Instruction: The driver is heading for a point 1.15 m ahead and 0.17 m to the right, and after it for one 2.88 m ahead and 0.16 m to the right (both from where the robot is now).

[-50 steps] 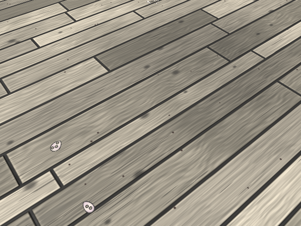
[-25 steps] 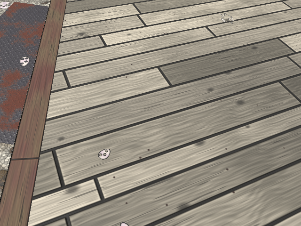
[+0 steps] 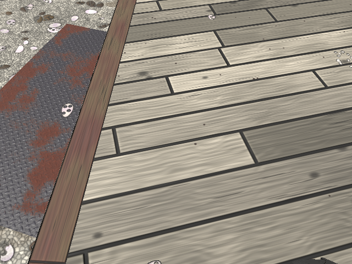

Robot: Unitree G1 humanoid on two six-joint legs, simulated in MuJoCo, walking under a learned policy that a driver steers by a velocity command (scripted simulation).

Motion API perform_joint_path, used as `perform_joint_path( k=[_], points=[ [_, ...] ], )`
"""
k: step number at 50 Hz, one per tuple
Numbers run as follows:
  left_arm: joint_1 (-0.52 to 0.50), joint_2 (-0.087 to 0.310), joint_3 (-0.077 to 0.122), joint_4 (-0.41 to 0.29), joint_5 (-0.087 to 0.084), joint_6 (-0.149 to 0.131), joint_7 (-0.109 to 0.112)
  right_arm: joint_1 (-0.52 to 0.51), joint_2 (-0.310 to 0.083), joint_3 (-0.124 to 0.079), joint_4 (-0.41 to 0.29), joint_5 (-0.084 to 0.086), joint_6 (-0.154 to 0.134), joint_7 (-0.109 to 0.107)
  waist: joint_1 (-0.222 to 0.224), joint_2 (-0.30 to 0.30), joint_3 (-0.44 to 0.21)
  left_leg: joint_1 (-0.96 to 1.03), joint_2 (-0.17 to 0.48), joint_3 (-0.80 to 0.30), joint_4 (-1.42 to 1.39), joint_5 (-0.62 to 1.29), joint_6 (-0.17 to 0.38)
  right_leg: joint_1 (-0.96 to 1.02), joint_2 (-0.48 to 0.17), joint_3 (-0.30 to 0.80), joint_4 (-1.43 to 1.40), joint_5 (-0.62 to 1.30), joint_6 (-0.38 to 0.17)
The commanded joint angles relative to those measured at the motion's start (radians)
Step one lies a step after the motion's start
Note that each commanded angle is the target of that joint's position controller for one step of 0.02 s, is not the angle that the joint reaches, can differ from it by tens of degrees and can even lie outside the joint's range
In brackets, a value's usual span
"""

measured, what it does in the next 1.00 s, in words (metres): walks ahead, turning right: left foot, then right foot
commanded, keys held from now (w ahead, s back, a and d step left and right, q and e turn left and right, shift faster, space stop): w+e+shift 0.48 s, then w+q+shift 0.52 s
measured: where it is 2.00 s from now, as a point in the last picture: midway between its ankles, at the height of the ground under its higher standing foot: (259, 117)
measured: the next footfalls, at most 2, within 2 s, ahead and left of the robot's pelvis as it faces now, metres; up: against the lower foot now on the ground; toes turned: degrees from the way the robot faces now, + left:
left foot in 0.20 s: +0.41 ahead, +0.15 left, +0.00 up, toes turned -13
right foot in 0.64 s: +0.71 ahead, -0.22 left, +0.00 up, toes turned -31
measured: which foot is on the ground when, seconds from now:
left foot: up 0.00-0.18, down 0.20-0.64, up 0.66-1.00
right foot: down 0.00-0.22, up 0.24-0.62, down 0.64-1.00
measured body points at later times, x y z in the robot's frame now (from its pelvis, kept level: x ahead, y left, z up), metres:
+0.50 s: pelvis +0.45 +0.00 -0.01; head +0.47 -0.02 +0.44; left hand +0.78 +0.14 -0.06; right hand +0.28 -0.26 -0.13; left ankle +0.37 +0.16 -0.74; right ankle +0.53 -0.15 -0.66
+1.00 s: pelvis +0.87 -0.21 -0.02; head +0.90 -0.21 +0.43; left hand +0.91 +0.06 -0.15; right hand +0.96 -0.50 -0.12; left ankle +1.12 -0.18 -0.68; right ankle +0.67 -0.20 -0.73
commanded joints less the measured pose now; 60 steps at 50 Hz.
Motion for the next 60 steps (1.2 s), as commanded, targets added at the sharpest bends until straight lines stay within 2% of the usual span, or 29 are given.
perform_joint_path(
  k=[1,7,9,10,11,12,13,15,20,24,26,28,30,31,32,33,34,36,38,42,46,50,52,54,55,56,57,59,60],
  points=[
    [-0.118,0.118,0.021,-0.119,-0.006,-0.040,0.004,-0.111,-0.069,0.007,-0.121,0.017,-0.002,0.015,-0.067,-0.044,0.133,0.090,0.025,0.036,-0.269,0.161,-0.047,-0.288,-0.234,0.341,-0.321,-0.022,-0.167],
    [-0.011,0.169,0.041,-0.102,-0.027,-0.029,0.004,-0.201,-0.089,0.004,-0.142,0.036,-0.008,0.003,0.009,-0.062,0.039,0.284,-0.067,0.072,-0.571,0.282,-0.034,-0.029,-0.236,0.326,-0.155,0.466,-0.076],
    [-0.013,0.215,0.049,-0.097,-0.019,-0.025,0.006,-0.026,-0.151,-0.028,-0.097,0.038,-0.018,-0.021,-0.080,-0.055,-0.099,0.517,-0.109,0.082,-0.620,0.142,-0.008,0.025,-0.209,0.296,0.137,0.699,-0.035],
    [-0.051,0.219,0.052,-0.109,-0.020,-0.031,-0.001,0.150,-0.200,-0.051,-0.061,0.031,-0.025,-0.041,-0.172,-0.058,-0.193,0.761,-0.029,0.020,-0.591,0.089,0.017,-0.111,-0.170,0.282,0.370,0.594,-0.017],
    [-0.087,0.107,0.023,-0.146,-0.016,-0.044,0.001,0.393,-0.292,-0.084,-0.035,0.009,-0.022,-0.066,-0.258,0.054,-0.357,1.003,0.233,-0.227,-0.588,-0.271,0.052,-0.267,-0.126,0.199,0.693,0.199,-0.020],
    [0.001,0.024,-0.007,-0.212,-0.067,-0.038,0.004,0.343,-0.348,-0.099,-0.026,-0.006,-0.014,-0.057,-0.160,0.373,-0.491,1.144,0.464,-0.766,-0.782,-0.525,0.161,-0.537,-0.065,0.088,0.964,-0.249,0.005],
    [-0.080,0.092,-0.002,-0.182,-0.037,-0.016,0.015,0.255,-0.245,-0.094,-0.039,0.003,-0.003,-0.051,-0.159,0.197,-0.323,1.009,0.396,-0.712,-0.819,-0.590,0.151,-0.653,-0.164,0.058,1.019,-0.140,-0.008],
    [-0.218,0.095,0.004,-0.193,-0.004,0.002,-0.006,0.200,-0.126,-0.065,-0.014,0.010,-0.004,-0.040,-0.150,0.012,-0.112,0.775,0.307,-0.379,-0.816,-0.194,0.116,-0.638,-0.225,0.036,0.942,-0.041,0.003],
    [-0.359,0.016,-0.021,-0.295,0.024,0.061,-0.053,0.257,-0.075,-0.053,0.097,0.054,-0.038,-0.021,-0.071,0.072,0.012,0.611,0.245,-0.023,-0.889,0.208,0.064,-0.686,-0.294,0.008,0.890,0.006,0.017],
    [-0.459,0.033,-0.041,-0.369,0.018,0.063,-0.077,0.194,-0.126,-0.059,0.116,0.049,-0.053,-0.025,-0.014,0.059,0.093,0.501,0.181,0.235,-0.965,0.394,0.029,-0.590,-0.288,-0.064,0.641,0.213,0.006],
    [-0.545,0.027,-0.058,-0.380,0.030,0.051,-0.086,0.274,-0.130,-0.055,0.158,0.047,-0.055,-0.024,-0.045,-0.008,0.158,0.454,0.151,0.294,-1.033,0.513,0.038,-0.449,-0.230,-0.138,0.431,0.258,-0.025],
    [-0.515,0.053,-0.055,-0.347,0.023,0.042,-0.077,0.322,-0.200,-0.060,0.173,0.046,-0.050,-0.030,-0.033,0.025,0.093,0.529,0.168,0.299,-0.992,0.965,0.071,-0.267,-0.124,-0.183,0.377,0.232,-0.053],
    [-0.323,0.116,-0.034,-0.293,0.043,0.028,-0.055,0.324,-0.311,-0.079,0.193,0.048,-0.019,-0.044,0.101,0.073,0.003,0.603,0.221,0.281,-0.666,1.288,0.095,-0.060,-0.070,-0.165,0.293,0.060,-0.080],
    [-0.104,0.150,-0.013,-0.218,0.049,0.025,-0.033,0.296,-0.314,-0.077,0.197,0.053,-0.002,-0.049,0.214,0.065,-0.097,0.539,0.201,0.275,-0.401,1.200,0.095,0.188,-0.086,-0.111,0.195,0.099,-0.103],
    [0.009,0.239,0.017,-0.170,0.059,0.028,-0.008,0.323,-0.248,-0.065,0.184,0.047,0.004,-0.043,0.214,0.002,-0.216,0.348,0.105,0.231,-0.023,0.628,0.092,0.446,-0.222,0.028,0.240,-0.068,-0.097],
    [-0.066,0.340,0.033,-0.207,0.075,0.021,0.003,0.482,-0.073,-0.030,0.136,0.091,0.000,-0.023,0.029,-0.300,-0.381,0.024,-0.055,0.103,0.417,-0.260,0.063,0.667,-0.586,0.562,0.120,-0.155,-0.130],
    [-0.055,0.307,0.043,-0.223,0.046,0.021,0.005,0.358,-0.188,-0.052,0.108,0.100,-0.007,-0.033,0.116,-0.137,-0.433,-0.054,-0.071,-0.048,0.474,-0.154,0.085,0.593,-0.586,0.686,-0.050,-0.215,-0.119],
    [-0.165,0.179,0.013,-0.176,0.037,-0.006,0.008,0.279,-0.148,-0.047,0.112,0.090,-0.003,-0.027,0.007,-0.034,-0.053,-0.085,0.030,-0.001,0.326,-0.012,0.079,0.223,-0.513,0.399,-0.124,-0.114,-0.092],
    [-0.214,0.114,-0.006,-0.162,0.030,-0.031,0.009,0.340,-0.103,-0.043,0.156,0.064,0.037,-0.007,-0.073,-0.072,0.006,0.038,0.070,-0.013,0.239,0.023,0.067,0.032,-0.447,0.215,-0.190,-0.042,-0.045],
    [-0.170,0.051,-0.019,-0.105,-0.002,-0.072,-0.002,0.200,-0.060,-0.049,0.130,0.059,0.076,0.019,-0.084,-0.057,0.112,-0.074,0.101,0.013,0.140,0.121,0.060,0.005,-0.380,-0.043,-0.286,0.204,0.028],
    [-0.154,0.042,-0.029,-0.082,0.003,-0.082,0.005,0.029,-0.037,-0.032,0.063,0.070,0.061,0.039,-0.077,-0.071,0.128,-0.061,0.045,0.150,-0.129,0.342,0.087,0.035,-0.301,-0.269,-0.305,0.533,0.069],
    [-0.123,0.128,-0.023,-0.071,-0.005,-0.078,0.041,-0.010,-0.055,-0.024,0.037,0.059,0.055,0.057,-0.102,-0.086,0.102,0.081,-0.061,0.275,-0.373,0.413,0.146,0.188,-0.349,-0.344,-0.202,1.106,0.115],
    [-0.148,0.191,-0.005,-0.083,0.010,-0.048,0.068,0.143,-0.121,-0.044,0.078,0.058,0.062,0.048,-0.193,-0.136,-0.002,0.266,-0.139,0.298,-0.393,0.310,0.170,0.254,-0.380,-0.330,0.019,1.365,0.123],
    [-0.263,0.230,0.012,-0.125,0.027,-0.011,0.070,0.553,-0.218,-0.095,0.196,0.054,0.066,0.023,-0.384,-0.101,-0.168,0.682,-0.167,0.196,-0.435,0.204,0.231,0.101,-0.386,-0.285,0.594,1.287,0.106],
    [-0.296,0.174,0.002,-0.141,0.013,-0.016,0.038,0.523,-0.233,-0.116,0.202,0.074,0.069,-0.005,-0.342,0.087,-0.100,0.764,-0.122,0.076,-0.551,0.257,0.261,-0.111,-0.196,-0.287,0.988,0.363,0.125],
    [-0.166,0.040,-0.037,-0.218,0.016,-0.035,0.032,0.422,-0.349,-0.131,0.174,0.038,0.074,-0.008,-0.135,0.280,-0.122,0.979,0.110,-0.346,-0.458,0.813,0.423,-0.535,-0.079,-0.165,1.363,-0.332,0.183],
    [-0.171,0.068,-0.050,-0.267,0.003,-0.050,0.038,0.404,-0.383,-0.155,0.129,0.048,0.074,-0.014,-0.169,0.142,-0.342,1.088,0.209,-0.633,-0.650,0.545,0.527,-0.645,-0.099,0.034,1.403,-0.282,0.161],
    [-0.255,0.105,-0.050,-0.263,0.020,-0.061,0.036,0.290,-0.251,-0.124,0.114,0.065,0.078,-0.028,-0.077,-0.154,-0.059,0.716,0.159,-0.531,-0.794,0.439,0.401,-0.604,-0.193,0.042,1.149,-0.170,0.140],
    [-0.257,0.098,-0.055,-0.267,0.036,-0.043,0.038,0.262,-0.233,-0.116,0.104,0.072,0.069,-0.028,-0.042,-0.145,0.005,0.566,0.142,-0.487,-0.782,0.636,0.398,-0.547,-0.215,0.043,1.085,-0.174,0.154]
  ],
)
